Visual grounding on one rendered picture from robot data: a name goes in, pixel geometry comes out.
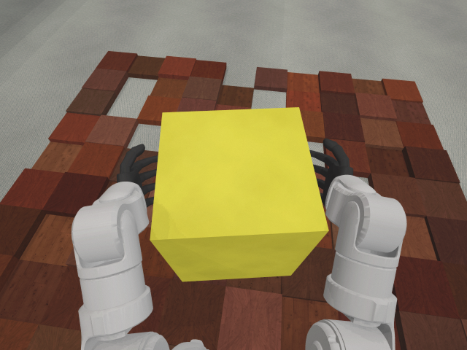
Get robot right upper arm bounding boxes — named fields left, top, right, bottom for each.
left=305, top=319, right=391, bottom=350

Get robot left forearm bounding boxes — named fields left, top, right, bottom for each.
left=72, top=182, right=153, bottom=350

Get robot right forearm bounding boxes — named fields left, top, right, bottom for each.
left=323, top=175, right=406, bottom=350

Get left robot shin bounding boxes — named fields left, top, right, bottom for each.
left=190, top=339, right=204, bottom=346

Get carton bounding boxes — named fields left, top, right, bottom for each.
left=150, top=107, right=329, bottom=281

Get right robot hand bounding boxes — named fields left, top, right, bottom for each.
left=310, top=139, right=353, bottom=205

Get left robot hand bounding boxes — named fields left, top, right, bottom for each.
left=117, top=144, right=158, bottom=207

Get robot left upper arm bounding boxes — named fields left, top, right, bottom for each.
left=91, top=332, right=169, bottom=350

